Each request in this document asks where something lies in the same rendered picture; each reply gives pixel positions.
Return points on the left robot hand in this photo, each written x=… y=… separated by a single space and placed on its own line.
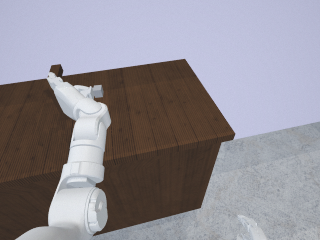
x=68 y=95

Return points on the left robot forearm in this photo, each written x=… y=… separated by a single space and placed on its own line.
x=84 y=167

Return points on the left robot upper arm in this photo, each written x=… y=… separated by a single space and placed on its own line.
x=75 y=214

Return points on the tap lever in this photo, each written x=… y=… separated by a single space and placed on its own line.
x=98 y=91

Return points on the counter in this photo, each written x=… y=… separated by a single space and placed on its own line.
x=160 y=149

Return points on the right robot hand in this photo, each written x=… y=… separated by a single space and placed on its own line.
x=255 y=233

